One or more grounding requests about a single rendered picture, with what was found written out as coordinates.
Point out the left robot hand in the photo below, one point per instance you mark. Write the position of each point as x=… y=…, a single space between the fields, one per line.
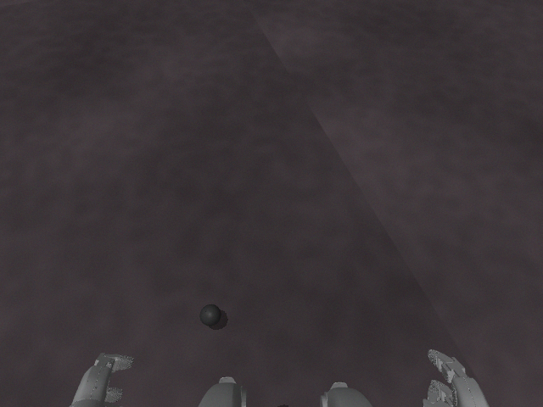
x=95 y=382

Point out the ball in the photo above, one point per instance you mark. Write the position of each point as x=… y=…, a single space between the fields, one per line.
x=210 y=314

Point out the right robot hand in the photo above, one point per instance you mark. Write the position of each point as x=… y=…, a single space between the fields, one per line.
x=464 y=391

